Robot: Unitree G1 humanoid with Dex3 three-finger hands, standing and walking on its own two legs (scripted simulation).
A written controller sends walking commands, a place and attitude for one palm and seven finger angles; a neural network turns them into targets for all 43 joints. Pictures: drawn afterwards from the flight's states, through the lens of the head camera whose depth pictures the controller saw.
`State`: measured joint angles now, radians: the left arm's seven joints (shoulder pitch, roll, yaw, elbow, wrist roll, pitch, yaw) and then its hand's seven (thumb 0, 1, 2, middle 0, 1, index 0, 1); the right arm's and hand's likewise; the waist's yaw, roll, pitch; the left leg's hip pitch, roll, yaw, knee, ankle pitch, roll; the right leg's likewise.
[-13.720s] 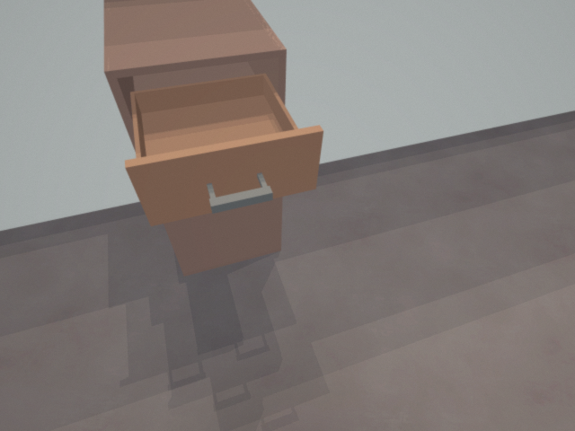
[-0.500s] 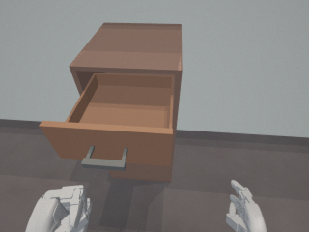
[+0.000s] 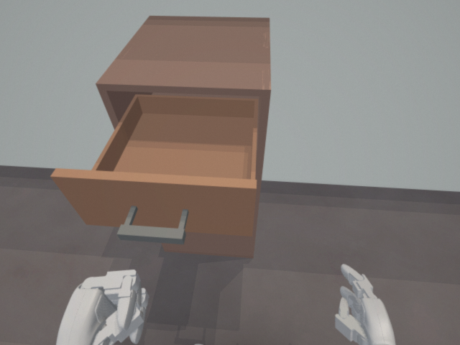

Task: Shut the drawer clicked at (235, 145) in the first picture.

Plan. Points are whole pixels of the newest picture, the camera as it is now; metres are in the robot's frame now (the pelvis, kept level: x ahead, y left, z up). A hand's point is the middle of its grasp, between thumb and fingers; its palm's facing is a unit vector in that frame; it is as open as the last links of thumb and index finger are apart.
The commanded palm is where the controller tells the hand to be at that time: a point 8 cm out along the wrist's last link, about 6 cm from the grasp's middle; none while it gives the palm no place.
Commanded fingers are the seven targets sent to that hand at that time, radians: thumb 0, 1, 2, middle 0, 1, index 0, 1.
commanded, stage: bring the fist close to the handle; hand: left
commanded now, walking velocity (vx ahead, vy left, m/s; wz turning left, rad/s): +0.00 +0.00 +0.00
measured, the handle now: (155, 224) +0.32 +0.17 +0.03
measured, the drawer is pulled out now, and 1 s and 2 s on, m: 0.27 0.27 0.22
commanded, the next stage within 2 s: push the drawer shut in 1.02 s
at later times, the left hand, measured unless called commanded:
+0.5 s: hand (159, 295) +0.19 +0.13 +0.05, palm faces -0.03 -1.00 -0.03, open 3.3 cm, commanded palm +0.17 +0.19 +0.05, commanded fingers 0.00 0.90 0.90 -1.40 -1.60 -1.40 -1.60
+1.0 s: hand (162, 288) +0.21 +0.13 +0.03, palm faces -0.03 -1.00 -0.03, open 3.3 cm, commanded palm +0.18 +0.19 +0.04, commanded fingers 0.00 0.90 0.90 -1.40 -1.60 -1.40 -1.60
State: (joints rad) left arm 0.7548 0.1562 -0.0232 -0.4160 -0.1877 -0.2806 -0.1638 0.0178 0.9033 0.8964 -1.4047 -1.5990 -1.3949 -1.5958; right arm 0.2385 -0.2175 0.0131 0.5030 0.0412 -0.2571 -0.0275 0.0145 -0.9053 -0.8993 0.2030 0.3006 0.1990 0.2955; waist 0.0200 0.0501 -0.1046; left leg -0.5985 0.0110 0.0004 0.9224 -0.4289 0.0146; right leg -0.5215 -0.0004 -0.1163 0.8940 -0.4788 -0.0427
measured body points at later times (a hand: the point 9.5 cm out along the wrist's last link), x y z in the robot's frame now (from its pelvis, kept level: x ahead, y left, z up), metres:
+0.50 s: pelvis +0.00 +0.00 -0.02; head +0.04 -0.01 +0.43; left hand +0.19 +0.18 +0.05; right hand +0.18 -0.23 -0.09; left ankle +0.02 +0.11 -0.69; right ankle -0.01 -0.09 -0.69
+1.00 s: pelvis +0.00 +0.00 -0.03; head +0.06 +0.00 +0.42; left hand +0.20 +0.18 +0.04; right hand +0.18 -0.23 -0.10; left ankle +0.02 +0.11 -0.69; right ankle -0.01 -0.09 -0.69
